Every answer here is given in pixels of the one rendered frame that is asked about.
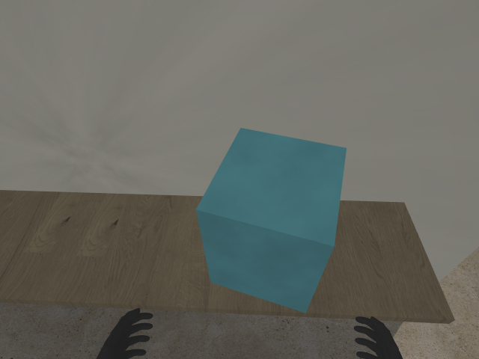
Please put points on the robot left hand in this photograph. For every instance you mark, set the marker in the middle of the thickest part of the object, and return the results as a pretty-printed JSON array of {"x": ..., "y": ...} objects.
[{"x": 118, "y": 341}]

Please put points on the table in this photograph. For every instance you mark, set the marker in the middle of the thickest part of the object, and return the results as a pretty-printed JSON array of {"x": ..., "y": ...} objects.
[{"x": 145, "y": 251}]

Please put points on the carton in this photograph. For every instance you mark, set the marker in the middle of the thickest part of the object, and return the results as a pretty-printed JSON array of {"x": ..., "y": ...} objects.
[{"x": 269, "y": 217}]

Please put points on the robot right hand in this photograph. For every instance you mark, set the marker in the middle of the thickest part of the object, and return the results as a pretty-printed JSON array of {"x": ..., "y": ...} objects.
[{"x": 385, "y": 346}]

